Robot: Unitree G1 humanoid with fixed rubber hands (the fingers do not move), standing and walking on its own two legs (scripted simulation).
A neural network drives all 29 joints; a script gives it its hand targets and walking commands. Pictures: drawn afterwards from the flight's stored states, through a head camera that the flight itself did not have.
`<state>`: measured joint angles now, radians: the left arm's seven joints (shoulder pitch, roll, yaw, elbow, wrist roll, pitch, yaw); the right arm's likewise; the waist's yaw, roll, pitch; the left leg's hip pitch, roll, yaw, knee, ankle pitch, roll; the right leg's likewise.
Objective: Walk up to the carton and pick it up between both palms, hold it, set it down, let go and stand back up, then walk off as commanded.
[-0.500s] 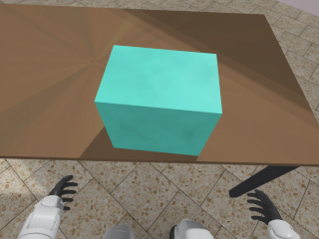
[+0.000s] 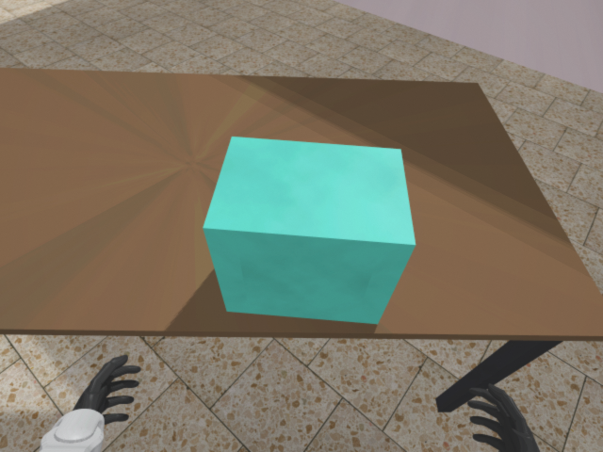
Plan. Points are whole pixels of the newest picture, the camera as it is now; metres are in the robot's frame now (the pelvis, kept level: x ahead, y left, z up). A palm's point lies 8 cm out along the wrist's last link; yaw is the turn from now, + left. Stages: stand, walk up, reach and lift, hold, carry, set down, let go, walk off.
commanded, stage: reach and lift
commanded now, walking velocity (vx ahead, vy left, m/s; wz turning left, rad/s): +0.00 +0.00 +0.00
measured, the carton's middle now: (308, 235) +0.41 +0.01 +0.03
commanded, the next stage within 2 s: none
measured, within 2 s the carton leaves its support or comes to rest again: neither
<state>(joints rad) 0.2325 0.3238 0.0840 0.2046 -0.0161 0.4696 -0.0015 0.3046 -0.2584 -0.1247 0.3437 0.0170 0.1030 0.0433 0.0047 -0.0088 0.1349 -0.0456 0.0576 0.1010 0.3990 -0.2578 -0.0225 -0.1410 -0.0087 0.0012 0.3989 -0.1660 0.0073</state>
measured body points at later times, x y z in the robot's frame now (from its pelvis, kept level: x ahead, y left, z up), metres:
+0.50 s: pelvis +0.01 +0.00 +0.01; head +0.03 +0.00 +0.45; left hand +0.17 +0.27 -0.01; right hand +0.18 -0.23 +0.00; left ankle -0.02 +0.13 -0.74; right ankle +0.04 -0.12 -0.74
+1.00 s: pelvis +0.02 +0.01 +0.01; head +0.01 +0.01 +0.45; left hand +0.19 +0.27 +0.05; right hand +0.20 -0.21 +0.05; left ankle -0.02 +0.13 -0.74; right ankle +0.04 -0.12 -0.74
